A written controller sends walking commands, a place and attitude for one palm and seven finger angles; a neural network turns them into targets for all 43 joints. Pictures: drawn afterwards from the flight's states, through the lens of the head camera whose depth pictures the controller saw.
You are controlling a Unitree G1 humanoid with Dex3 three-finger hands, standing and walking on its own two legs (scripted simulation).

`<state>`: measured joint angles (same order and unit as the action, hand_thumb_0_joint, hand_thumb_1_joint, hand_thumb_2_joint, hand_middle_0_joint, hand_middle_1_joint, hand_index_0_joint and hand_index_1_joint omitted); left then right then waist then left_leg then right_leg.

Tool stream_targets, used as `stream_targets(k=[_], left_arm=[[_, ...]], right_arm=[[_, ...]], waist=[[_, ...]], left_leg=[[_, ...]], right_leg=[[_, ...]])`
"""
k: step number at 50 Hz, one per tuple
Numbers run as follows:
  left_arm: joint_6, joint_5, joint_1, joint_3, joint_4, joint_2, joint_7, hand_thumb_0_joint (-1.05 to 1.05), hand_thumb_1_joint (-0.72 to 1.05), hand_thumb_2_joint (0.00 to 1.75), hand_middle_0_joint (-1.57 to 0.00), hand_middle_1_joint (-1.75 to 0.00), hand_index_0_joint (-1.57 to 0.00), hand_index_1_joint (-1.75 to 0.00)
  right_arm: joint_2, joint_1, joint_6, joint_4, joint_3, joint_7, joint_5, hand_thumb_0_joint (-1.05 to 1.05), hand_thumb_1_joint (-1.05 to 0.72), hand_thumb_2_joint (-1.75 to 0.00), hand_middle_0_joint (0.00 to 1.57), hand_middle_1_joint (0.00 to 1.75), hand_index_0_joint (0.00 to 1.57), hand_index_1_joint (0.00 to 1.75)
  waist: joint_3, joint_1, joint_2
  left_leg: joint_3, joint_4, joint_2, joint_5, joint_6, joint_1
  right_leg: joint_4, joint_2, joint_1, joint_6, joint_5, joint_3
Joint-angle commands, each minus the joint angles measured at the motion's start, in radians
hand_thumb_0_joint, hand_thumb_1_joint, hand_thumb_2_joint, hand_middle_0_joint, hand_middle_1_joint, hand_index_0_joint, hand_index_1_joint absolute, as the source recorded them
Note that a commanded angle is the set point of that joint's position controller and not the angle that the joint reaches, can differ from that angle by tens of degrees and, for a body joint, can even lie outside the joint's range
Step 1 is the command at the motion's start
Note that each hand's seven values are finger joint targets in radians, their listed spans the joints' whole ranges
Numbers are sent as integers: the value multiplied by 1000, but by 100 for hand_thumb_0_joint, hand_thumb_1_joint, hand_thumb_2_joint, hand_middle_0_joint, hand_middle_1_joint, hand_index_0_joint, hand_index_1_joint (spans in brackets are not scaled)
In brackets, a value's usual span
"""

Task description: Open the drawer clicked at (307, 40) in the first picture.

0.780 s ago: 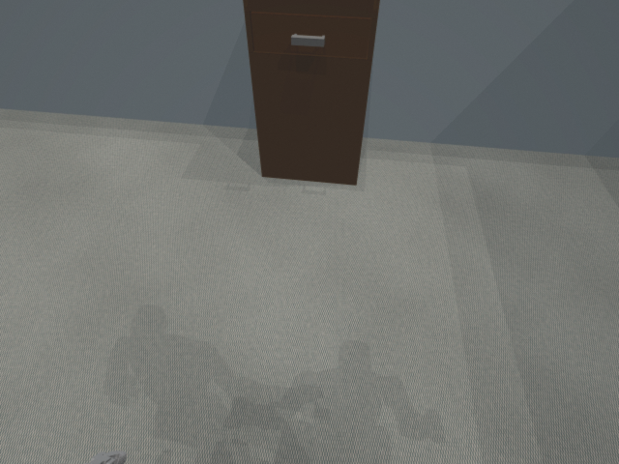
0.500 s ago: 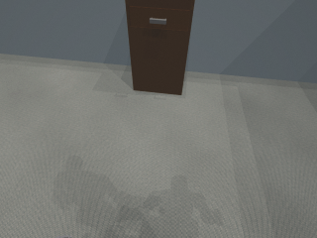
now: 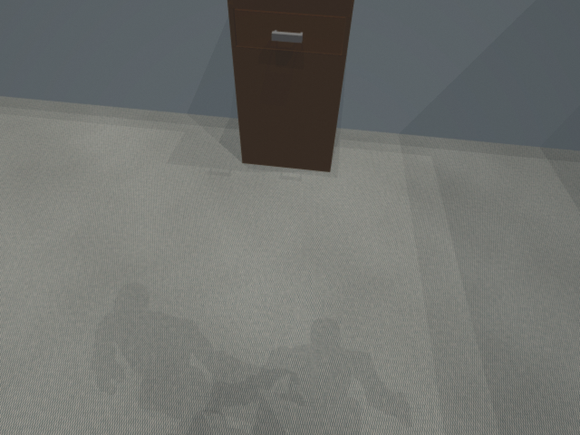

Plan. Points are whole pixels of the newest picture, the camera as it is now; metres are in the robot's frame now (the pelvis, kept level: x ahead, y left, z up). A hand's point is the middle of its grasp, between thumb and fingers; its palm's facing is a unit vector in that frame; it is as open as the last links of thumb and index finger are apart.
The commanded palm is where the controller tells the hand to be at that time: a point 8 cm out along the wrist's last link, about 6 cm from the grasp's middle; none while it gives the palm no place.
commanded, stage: stand and wait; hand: left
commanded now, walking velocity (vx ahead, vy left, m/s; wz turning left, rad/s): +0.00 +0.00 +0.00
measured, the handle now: (287, 35) +1.57 +0.10 -0.06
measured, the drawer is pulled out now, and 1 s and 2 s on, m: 0.00 0.00 0.00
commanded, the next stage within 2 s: look at it before walking up in 0.04 s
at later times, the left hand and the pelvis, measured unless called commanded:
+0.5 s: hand out of the picture +0.07 +0.25 -0.16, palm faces -0.03 -0.95 -0.33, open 7.4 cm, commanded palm none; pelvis +0.00 +0.00 +0.00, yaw +0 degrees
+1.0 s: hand out of the picture +0.06 +0.21 -0.18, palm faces -0.01 -0.97 -0.23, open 7.4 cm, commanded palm none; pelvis +0.04 +0.00 -0.01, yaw -1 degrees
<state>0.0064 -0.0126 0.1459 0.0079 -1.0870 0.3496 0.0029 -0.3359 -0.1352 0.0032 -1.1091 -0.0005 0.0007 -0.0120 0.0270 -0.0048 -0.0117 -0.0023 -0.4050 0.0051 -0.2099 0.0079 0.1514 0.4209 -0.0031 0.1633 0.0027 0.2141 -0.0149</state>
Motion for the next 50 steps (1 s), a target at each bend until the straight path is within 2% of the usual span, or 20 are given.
stream_targets(k=[1,18,29,33,38,39,40,41,42,44,47,48,50], left_arm=[[-29,2,-49,-39,64,201,-13,0,90,90,-20,-30,-20,-30],[-28,-1,-45,-38,62,195,-12,0,90,90,-20,-30,-20,-30],[-31,1,-41,-37,55,197,-13,0,90,90,-20,-30,-20,-30],[-31,0,-44,-37,53,198,-14,0,90,90,-20,-30,-20,-30],[-33,1,-42,-37,55,199,-14,0,90,90,-20,-30,-20,-30],[-25,3,-3,-22,35,120,-17,0,90,90,-20,-30,-20,-30],[-13,1,35,-10,22,72,-18,0,90,90,-20,-30,-20,-30],[-6,-4,58,-12,20,68,-15,0,90,90,-20,-30,-20,-30],[0,-7,69,-16,20,73,-9,0,90,90,-20,-30,-20,-30],[1,-12,95,-27,34,76,0,0,90,90,-20,-30,-20,-30],[-10,-11,156,-40,42,71,6,0,90,90,-20,-30,-20,-30],[-15,-11,179,-46,39,71,4,0,90,90,-20,-30,-20,-30],[-26,-7,229,-61,30,81,-2,0,90,90,-20,-30,-20,-30]], right_arm=[[-211,57,31,70,39,11,3,0,-90,-90,20,30,20,30],[-206,59,31,64,40,9,3,0,-90,-90,20,30,20,30],[-210,60,33,59,36,11,5,0,-90,-90,20,30,20,30],[-208,64,31,57,36,11,5,0,-90,-90,20,30,20,30],[-207,65,32,59,36,10,5,0,-90,-90,20,30,20,30],[-129,35,23,41,17,8,0,0,-90,-90,20,30,20,30],[-78,-2,13,29,5,4,-4,0,-90,-90,20,30,20,30],[-72,-27,7,26,6,2,-7,0,-90,-90,20,30,20,30],[-77,-29,3,28,11,1,-11,0,-90,-90,20,30,20,30],[-76,-50,3,40,16,-1,-14,0,-90,-90,20,30,20,30],[-57,-75,16,57,21,-1,-11,0,-90,-90,20,30,20,30],[-41,-82,22,61,20,0,-10,0,-90,-90,20,30,20,30],[-14,-91,33,75,24,1,-7,0,-90,-90,20,30,20,30]], waist=[[-39,3,11],[-30,4,17],[-63,4,9],[-43,3,6],[-57,2,8],[-81,3,-3],[-74,3,0],[-48,0,-9],[15,-2,-8],[79,-6,-30],[98,-15,-50],[95,-18,-80],[79,-18,-138]], left_leg=[[-107,84,111,77,-40,5],[-112,104,110,47,-39,6],[-100,92,116,132,-38,-27],[-100,97,115,117,-36,-18],[-97,92,115,141,-36,-32],[-80,82,114,101,-25,-44],[-67,70,104,1,-16,-35],[-66,63,97,-116,-19,-9],[-66,68,89,-238,-23,43],[-68,51,80,-336,-32,113],[-42,-48,67,-299,-41,166],[-13,-102,53,-256,-37,194],[58,-218,34,-218,-22,225]], right_leg=[[-91,-109,18,-38,-39,-104],[-104,-107,24,-32,-16,-105],[-93,-113,-7,-33,-115,-100],[-99,-112,-1,-33,-103,-101],[-101,-118,-12,-34,-131,-99],[-103,-116,-18,-24,-80,-96],[-97,-108,-6,-19,48,-99],[-97,-98,20,-23,173,-109],[-106,-92,63,-31,282,-127],[-105,-86,97,-50,373,-156],[-95,-103,78,-85,369,-201],[-102,-124,45,-103,346,-231],[-134,-201,6,-150,282,-315]])
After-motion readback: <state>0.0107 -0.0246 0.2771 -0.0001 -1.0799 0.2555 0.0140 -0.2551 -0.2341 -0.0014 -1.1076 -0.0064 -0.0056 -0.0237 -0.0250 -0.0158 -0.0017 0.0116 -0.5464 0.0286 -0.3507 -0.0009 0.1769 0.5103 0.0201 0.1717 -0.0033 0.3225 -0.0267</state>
